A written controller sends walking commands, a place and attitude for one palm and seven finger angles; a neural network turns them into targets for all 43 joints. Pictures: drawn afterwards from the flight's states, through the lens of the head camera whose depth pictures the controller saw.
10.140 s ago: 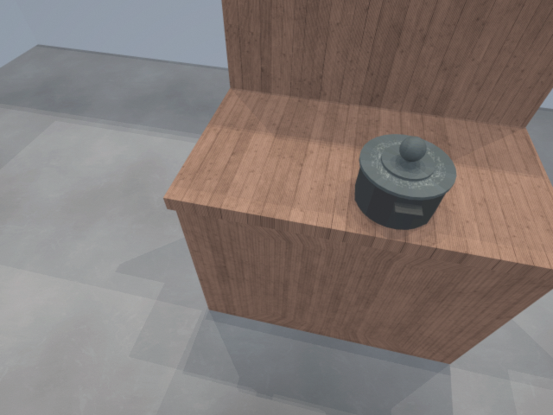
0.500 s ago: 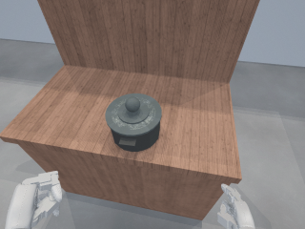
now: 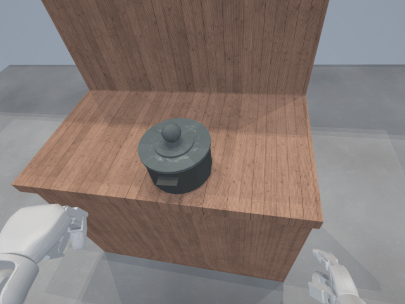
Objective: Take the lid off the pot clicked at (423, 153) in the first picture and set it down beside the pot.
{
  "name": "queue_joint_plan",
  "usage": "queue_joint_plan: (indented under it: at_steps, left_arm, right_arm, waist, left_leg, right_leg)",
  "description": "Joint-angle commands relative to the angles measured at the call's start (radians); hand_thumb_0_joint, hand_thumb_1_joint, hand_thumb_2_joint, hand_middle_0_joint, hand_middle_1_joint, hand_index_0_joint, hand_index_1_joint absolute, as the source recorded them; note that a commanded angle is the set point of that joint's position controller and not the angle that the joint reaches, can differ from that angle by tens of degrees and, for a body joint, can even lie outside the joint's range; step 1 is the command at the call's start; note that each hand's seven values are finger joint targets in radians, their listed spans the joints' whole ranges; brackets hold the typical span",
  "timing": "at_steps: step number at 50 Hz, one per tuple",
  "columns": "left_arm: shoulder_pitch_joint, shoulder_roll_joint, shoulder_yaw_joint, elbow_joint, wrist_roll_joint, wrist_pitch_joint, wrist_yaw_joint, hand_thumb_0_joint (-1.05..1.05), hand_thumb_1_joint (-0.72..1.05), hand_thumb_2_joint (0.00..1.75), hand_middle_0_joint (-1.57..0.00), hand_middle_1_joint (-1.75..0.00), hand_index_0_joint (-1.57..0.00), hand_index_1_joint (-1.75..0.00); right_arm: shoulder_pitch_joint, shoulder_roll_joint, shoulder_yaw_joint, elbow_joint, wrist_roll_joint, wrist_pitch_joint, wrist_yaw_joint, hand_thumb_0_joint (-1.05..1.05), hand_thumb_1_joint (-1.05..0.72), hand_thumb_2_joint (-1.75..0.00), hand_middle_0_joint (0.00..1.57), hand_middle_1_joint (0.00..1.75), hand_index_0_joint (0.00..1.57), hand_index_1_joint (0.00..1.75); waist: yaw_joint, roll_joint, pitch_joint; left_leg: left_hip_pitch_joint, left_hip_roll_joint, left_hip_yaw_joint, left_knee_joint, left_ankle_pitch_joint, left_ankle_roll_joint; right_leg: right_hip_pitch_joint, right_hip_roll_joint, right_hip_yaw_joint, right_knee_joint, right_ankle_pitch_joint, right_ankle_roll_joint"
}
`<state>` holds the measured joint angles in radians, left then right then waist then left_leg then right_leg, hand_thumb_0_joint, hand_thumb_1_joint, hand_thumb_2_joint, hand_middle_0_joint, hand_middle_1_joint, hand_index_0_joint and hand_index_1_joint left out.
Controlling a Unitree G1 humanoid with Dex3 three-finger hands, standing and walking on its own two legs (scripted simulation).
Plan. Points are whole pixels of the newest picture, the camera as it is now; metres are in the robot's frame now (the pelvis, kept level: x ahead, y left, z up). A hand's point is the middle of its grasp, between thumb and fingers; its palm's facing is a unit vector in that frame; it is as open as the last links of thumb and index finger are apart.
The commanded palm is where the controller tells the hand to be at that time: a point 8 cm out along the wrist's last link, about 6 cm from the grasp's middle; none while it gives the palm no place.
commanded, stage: reach forward and open the fingers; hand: left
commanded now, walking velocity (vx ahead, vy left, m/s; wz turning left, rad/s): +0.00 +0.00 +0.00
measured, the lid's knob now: (171, 132) +0.49 +0.15 +0.05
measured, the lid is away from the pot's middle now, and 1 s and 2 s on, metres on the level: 0.00 0.00 0.00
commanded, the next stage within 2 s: move the open hand above the knob in 0.76 s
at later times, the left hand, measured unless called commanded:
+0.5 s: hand (62, 212) +0.23 +0.27 +0.11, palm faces -0.24 -0.01 -0.97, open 8.6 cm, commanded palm +0.22 +0.26 +0.18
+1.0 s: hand (78, 185) +0.28 +0.26 +0.12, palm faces -0.27 -0.02 -0.96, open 10.4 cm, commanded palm +0.27 +0.26 +0.20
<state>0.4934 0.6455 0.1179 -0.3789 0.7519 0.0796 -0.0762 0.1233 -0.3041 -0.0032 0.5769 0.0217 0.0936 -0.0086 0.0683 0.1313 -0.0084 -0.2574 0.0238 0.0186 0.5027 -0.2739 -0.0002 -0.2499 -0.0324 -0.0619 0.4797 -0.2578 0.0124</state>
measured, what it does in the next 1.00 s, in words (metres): stands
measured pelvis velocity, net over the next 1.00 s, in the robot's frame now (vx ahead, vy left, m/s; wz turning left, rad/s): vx -0.03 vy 0.02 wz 0.02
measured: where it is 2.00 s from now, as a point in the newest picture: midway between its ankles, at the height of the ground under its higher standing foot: outside the picture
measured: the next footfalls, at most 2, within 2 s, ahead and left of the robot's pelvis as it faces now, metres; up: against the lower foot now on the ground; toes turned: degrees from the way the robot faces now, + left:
none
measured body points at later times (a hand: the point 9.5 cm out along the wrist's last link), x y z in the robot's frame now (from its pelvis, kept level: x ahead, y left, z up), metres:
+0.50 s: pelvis -0.02 +0.01 +0.01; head +0.01 -0.03 +0.45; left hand +0.24 +0.27 +0.17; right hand +0.19 -0.21 -0.10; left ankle -0.01 +0.12 -0.74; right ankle -0.01 -0.13 -0.74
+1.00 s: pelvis -0.03 +0.02 +0.01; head +0.01 -0.02 +0.45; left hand +0.29 +0.26 +0.18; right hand +0.19 -0.20 -0.09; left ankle -0.01 +0.12 -0.74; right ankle -0.01 -0.12 -0.74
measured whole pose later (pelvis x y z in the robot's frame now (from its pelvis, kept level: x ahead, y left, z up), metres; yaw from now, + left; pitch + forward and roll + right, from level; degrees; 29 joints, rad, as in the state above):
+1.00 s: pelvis -0.03 +0.02 +0.01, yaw +1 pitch +0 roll +0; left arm -0.22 0.67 -0.06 -0.05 0.79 0.08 -0.41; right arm 0.09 -0.30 0.03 0.58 0.04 0.08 0.02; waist 0.05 0.10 0.07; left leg -0.20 -0.01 0.02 0.37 -0.16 0.03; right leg -0.19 -0.06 -0.07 0.35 -0.15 0.03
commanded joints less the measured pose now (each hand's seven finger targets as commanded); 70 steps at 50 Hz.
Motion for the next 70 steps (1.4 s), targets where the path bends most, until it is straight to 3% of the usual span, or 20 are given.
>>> queue_joint_plan:
  at_steps: [1,5,9,14,18,20,26,29,30,33,37,39,44,48,50,54,58,60,63,70]
  left_arm:
    - [-0.170,0.238,0.140,-0.103,-0.045,-0.043,-0.112,0.00,0.35,1.12,-1.08,-0.86,-1.08,-0.86]
    - [-0.288,0.380,0.256,-0.132,-0.064,-0.136,-0.175,0.00,0.24,1.15,-1.02,-0.72,-1.02,-0.72]
    - [-0.301,0.292,0.234,0.076,-0.078,-0.169,-0.196,0.00,0.13,1.16,-0.97,-0.58,-0.97,-0.58]
    - [-0.432,0.216,0.119,-0.081,-0.085,-0.190,-0.199,0.00,0.00,1.17,-0.90,-0.40,-0.90,-0.40]
    - [-0.513,0.390,0.250,-0.014,-0.009,-0.180,-0.191,0.00,-0.11,1.20,-0.85,-0.26,-0.85,-0.26]
    - [-0.584,0.404,0.261,0.088,0.002,-0.169,-0.183,0.00,-0.17,1.21,-0.82,-0.19,-0.82,-0.19]
    - [-0.597,0.186,0.055,-0.044,-0.061,-0.158,-0.197,0.00,-0.26,1.24,-0.78,-0.08,-0.78,-0.08]
    - [-0.597,0.207,0.059,0.026,-0.028,-0.120,-0.216,0.00,-0.26,1.26,-0.78,-0.08,-0.78,-0.08]
    - [-0.649,0.309,0.136,0.071,0.000,-0.110,-0.217,0.00,-0.27,1.26,-0.78,-0.08,-0.78,-0.08]
    - [-0.817,0.411,0.202,0.071,0.047,-0.100,-0.209,0.00,-0.28,1.28,-0.79,-0.08,-0.79,-0.08]
    - [-0.861,0.280,0.090,0.004,-0.020,-0.133,-0.212,0.00,-0.28,1.29,-0.79,-0.08,-0.79,-0.08]
    - [-0.743,0.194,0.034,0.076,-0.031,-0.104,-0.228,0.00,-0.28,1.29,-0.79,-0.08,-0.79,-0.08]
    - [-0.912,0.252,0.021,0.226,0.035,0.006,-0.267,0.00,-0.29,1.32,-0.79,-0.08,-0.79,-0.08]
    - [-1.160,0.318,0.017,0.007,0.047,-0.017,-0.288,0.00,-0.29,1.32,-0.79,-0.08,-0.79,-0.08]
    - [-1.100,0.333,0.047,0.068,0.034,-0.041,-0.295,0.00,-0.29,1.32,-0.79,-0.08,-0.79,-0.08]
    - [-1.000,0.246,0.020,0.397,0.035,0.010,-0.328,0.00,-0.29,1.32,-0.79,-0.08,-0.79,-0.08]
    - [-1.099,0.130,-0.123,0.194,0.035,0.020,-0.354,0.00,-0.29,1.32,-0.79,-0.08,-0.79,-0.08]
    - [-1.179,0.230,-0.066,0.125,0.040,-0.006,-0.350,0.00,-0.29,1.32,-0.79,-0.08,-0.79,-0.08]
    - [-1.229,0.427,0.119,0.250,0.069,-0.020,-0.327,0.00,-0.29,1.32,-0.79,-0.08,-0.79,-0.08]
    - [-1.151,0.118,-0.126,0.330,0.032,0.012,-0.335,0.00,-0.29,1.32,-0.79,-0.08,-0.79,-0.08]
  right_arm:
    - [-0.143,-0.093,-0.031,-0.184,0.015,-0.058,-0.036,0.00,-0.90,-0.90,0.20,0.30,0.20,0.30]
    - [-0.128,-0.092,-0.010,-0.182,-0.003,-0.084,-0.063,0.00,-0.90,-0.90,0.20,0.30,0.20,0.30]
    - [-0.105,-0.082,-0.017,-0.159,0.012,-0.076,-0.053,0.00,-0.90,-0.90,0.20,0.30,0.20,0.30]
    - [-0.136,-0.079,-0.026,-0.195,0.010,-0.086,-0.030,0.00,-0.90,-0.90,0.20,0.30,0.20,0.30]
    - [-0.167,-0.097,-0.014,-0.168,-0.007,-0.079,-0.030,0.00,-0.90,-0.90,0.20,0.30,0.20,0.30]
    - [-0.136,-0.100,-0.013,-0.141,-0.002,-0.058,-0.033,0.00,-0.90,-0.90,0.20,0.30,0.20,0.30]
    - [-0.166,-0.079,-0.025,-0.185,0.009,-0.077,0.003,0.00,-0.90,-0.90,0.20,0.30,0.20,0.30]
    - [-0.146,-0.092,-0.025,-0.171,0.011,-0.065,0.016,0.00,-0.90,-0.90,0.20,0.30,0.20,0.30]
    - [-0.147,-0.111,-0.022,-0.150,0.005,-0.050,0.011,0.00,-0.90,-0.90,0.20,0.30,0.20,0.30]
    - [-0.180,-0.108,-0.008,-0.155,0.010,-0.047,0.007,0.00,-0.90,-0.90,0.20,0.30,0.20,0.30]
    - [-0.162,-0.085,-0.013,-0.167,0.010,-0.072,0.009,0.00,-0.90,-0.90,0.20,0.30,0.20,0.30]
    - [-0.139,-0.084,-0.020,-0.171,0.013,-0.073,0.024,0.00,-0.90,-0.90,0.20,0.30,0.20,0.30]
    - [-0.164,-0.121,-0.018,-0.156,0.029,-0.024,0.030,0.00,-0.90,-0.90,0.20,0.30,0.20,0.30]
    - [-0.205,-0.098,-0.009,-0.190,0.022,-0.078,0.021,0.00,-0.90,-0.90,0.20,0.30,0.20,0.30]
    - [-0.167,-0.095,-0.011,-0.161,0.008,-0.088,0.013,0.00,-0.90,-0.90,0.20,0.30,0.20,0.30]
    - [-0.113,-0.121,-0.017,-0.131,0.030,-0.034,0.025,0.00,-0.90,-0.90,0.20,0.30,0.20,0.30]
    - [-0.185,-0.103,-0.018,-0.197,0.037,-0.040,0.045,0.00,-0.90,-0.90,0.20,0.30,0.20,0.30]
    - [-0.169,-0.103,-0.021,-0.191,0.024,-0.048,0.035,0.00,-0.90,-0.90,0.20,0.30,0.20,0.30]
    - [-0.134,-0.121,-0.012,-0.156,0.017,-0.041,0.014,0.00,-0.90,-0.90,0.20,0.30,0.20,0.30]
    - [-0.120,-0.107,-0.024,-0.169,0.036,-0.024,0.044,0.00,-0.90,-0.90,0.20,0.30,0.20,0.30]
  waist:
    - [-0.028,-0.142,-0.118]
    - [0.000,-0.091,-0.180]
    - [-0.014,-0.141,-0.059]
    - [-0.009,-0.043,-0.175]
    - [0.010,-0.074,-0.172]
    - [0.009,-0.084,-0.144]
    - [-0.005,-0.005,-0.203]
    - [-0.013,-0.083,-0.166]
    - [-0.004,-0.087,-0.153]
    - [0.000,-0.065,-0.168]
    - [-0.002,0.025,-0.259]
    - [-0.010,-0.019,-0.220]
    - [-0.036,-0.105,-0.121]
    - [-0.028,0.052,-0.324]
    - [-0.019,0.014,-0.358]
    - [-0.042,-0.162,-0.135]
    - [-0.042,-0.057,-0.238]
    - [-0.037,-0.043,-0.331]
    - [-0.034,-0.103,-0.315]
    - [-0.043,-0.082,-0.272]
  left_leg:
    - [0.084,-0.052,-0.015,-0.062,0.265,0.066]
    - [0.171,-0.065,-0.016,-0.060,0.328,0.071]
    - [0.138,-0.053,-0.011,-0.081,0.283,0.061]
    - [0.214,-0.062,-0.009,-0.102,0.302,0.060]
    - [0.189,-0.062,-0.019,-0.126,0.293,0.060]
    - [0.158,-0.056,-0.014,-0.146,0.252,0.055]
    - [0.214,-0.049,-0.027,-0.154,0.310,0.049]
    - [0.183,-0.045,-0.029,-0.169,0.288,0.047]
    - [0.161,-0.046,-0.029,-0.183,0.261,0.047]
    - [0.142,-0.041,-0.037,-0.186,0.240,0.049]
    - [0.231,-0.042,-0.053,-0.180,0.306,0.045]
    - [0.216,-0.039,-0.046,-0.175,0.334,0.044]
    - [0.111,-0.048,-0.029,-0.202,0.204,0.043]
    - [0.251,-0.056,-0.062,-0.169,0.296,0.052]
    - [0.275,-0.060,-0.060,-0.158,0.373,0.056]
    - [0.128,-0.058,-0.022,-0.182,0.274,0.051]
    - [0.192,-0.076,-0.015,-0.157,0.294,0.059]
    - [0.245,-0.076,-0.021,-0.147,0.352,0.062]
    - [0.206,-0.070,-0.020,-0.142,0.342,0.067]
    - [0.188,-0.076,0.000,-0.145,0.363,0.058]
  right_leg:
    - [0.077,0.028,0.023,-0.099,0.248,0.015]
    - [0.086,0.023,0.009,-0.128,0.285,0.019]
    - [0.065,0.032,-0.003,-0.156,0.230,0.011]
    - [0.112,0.035,0.000,-0.161,0.219,0.002]
    - [0.086,0.050,0.003,-0.179,0.178,-0.010]
    - [0.090,0.037,-0.003,-0.180,0.129,-0.010]
    - [0.120,0.048,-0.010,-0.166,0.179,-0.017]
    - [0.112,0.060,-0.015,-0.173,0.158,-0.016]
    - [0.087,0.059,-0.013,-0.183,0.132,-0.018]
    - [0.098,0.065,0.000,-0.176,0.089,-0.029]
    - [0.106,0.057,-0.010,-0.166,0.134,-0.029]
    - [0.116,0.064,-0.016,-0.167,0.161,-0.029]
    - [0.094,0.066,-0.007,-0.173,0.095,-0.028]
    - [0.132,0.071,0.011,-0.153,0.146,-0.038]
    - [0.158,0.063,0.003,-0.153,0.217,-0.038]
    - [0.111,0.066,-0.015,-0.174,0.191,-0.029]
    - [0.118,0.066,0.002,-0.160,0.213,-0.034]
    - [0.172,0.059,0.003,-0.150,0.270,-0.032]
    - [0.188,0.064,0.011,-0.150,0.280,-0.032]
    - [0.162,0.054,0.003,-0.141,0.323,-0.035]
